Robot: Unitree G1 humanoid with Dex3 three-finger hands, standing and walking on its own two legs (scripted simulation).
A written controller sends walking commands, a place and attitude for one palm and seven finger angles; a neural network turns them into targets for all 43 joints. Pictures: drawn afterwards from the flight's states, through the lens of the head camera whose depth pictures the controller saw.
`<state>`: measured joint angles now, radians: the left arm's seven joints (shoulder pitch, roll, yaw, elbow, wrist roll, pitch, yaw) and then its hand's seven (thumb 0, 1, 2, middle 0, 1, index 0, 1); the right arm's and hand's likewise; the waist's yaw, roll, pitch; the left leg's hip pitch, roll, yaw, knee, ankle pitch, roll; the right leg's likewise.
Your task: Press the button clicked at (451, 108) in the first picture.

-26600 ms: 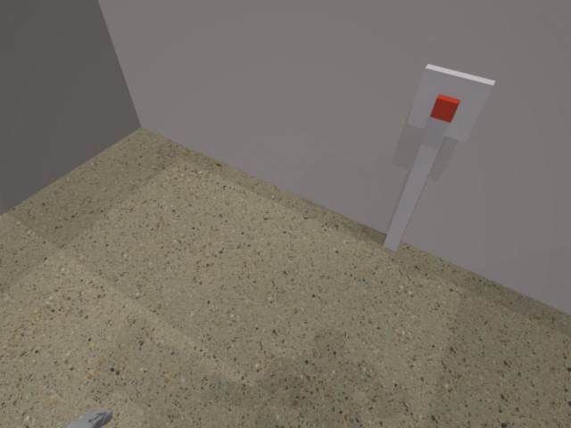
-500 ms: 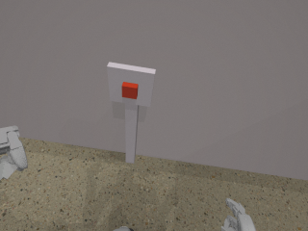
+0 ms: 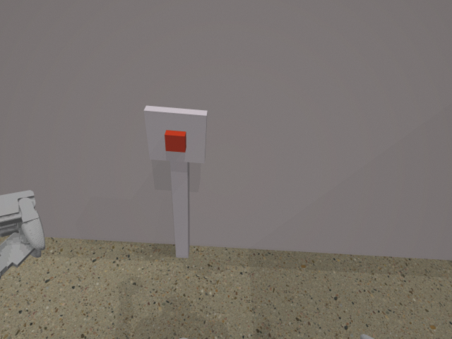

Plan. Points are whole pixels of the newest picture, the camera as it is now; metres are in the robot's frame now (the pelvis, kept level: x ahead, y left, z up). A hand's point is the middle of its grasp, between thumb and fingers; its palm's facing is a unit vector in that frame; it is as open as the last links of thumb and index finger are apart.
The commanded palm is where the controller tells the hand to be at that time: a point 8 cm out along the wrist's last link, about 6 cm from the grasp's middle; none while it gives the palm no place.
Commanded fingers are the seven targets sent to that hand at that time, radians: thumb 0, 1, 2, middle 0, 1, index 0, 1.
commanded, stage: stop stepping back and stand still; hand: left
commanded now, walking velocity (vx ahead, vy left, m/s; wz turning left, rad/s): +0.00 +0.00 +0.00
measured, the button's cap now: (175, 140) +0.68 +0.16 -0.01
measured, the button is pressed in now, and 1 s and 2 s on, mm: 0 0 0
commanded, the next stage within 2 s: let the arm hang, fingers relaxed in 0.64 s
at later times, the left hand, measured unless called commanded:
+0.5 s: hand (0, 257) +0.15 +0.26 +0.20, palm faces +0.36 -0.84 -0.41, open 3.1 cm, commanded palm +0.08 +0.31 +0.21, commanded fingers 0.00 0.90 0.90 -1.30 -1.50 -1.30 -1.50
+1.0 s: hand out of the picture +0.03 +0.21 -0.13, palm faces -0.05 -0.97 -0.22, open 3.1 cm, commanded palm none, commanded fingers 0.00 0.90 0.90 -0.79 -0.94 -0.79 -0.94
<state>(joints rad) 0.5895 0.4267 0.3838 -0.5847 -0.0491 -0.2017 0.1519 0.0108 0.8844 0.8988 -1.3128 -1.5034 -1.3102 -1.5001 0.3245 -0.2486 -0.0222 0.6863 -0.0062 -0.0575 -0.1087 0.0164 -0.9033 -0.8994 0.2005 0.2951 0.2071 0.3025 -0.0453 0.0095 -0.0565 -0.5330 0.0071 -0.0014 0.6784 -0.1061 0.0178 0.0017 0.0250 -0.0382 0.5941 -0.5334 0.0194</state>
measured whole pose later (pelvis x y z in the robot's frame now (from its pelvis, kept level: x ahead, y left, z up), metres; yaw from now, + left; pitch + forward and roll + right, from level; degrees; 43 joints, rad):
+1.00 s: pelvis -0.07 +0.02 +0.02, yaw +0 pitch -1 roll +0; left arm 0.25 0.22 -0.01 0.80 0.02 0.06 0.01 0.01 0.91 0.90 -1.08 -1.29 -1.08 -1.28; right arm 0.18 -0.27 -0.01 0.90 -0.03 0.01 0.00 0.01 -0.91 -0.90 0.20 0.29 0.20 0.30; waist -0.04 -0.01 0.03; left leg -0.35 -0.04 -0.01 0.55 -0.18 0.03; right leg -0.21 0.01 -0.07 0.58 -0.34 -0.04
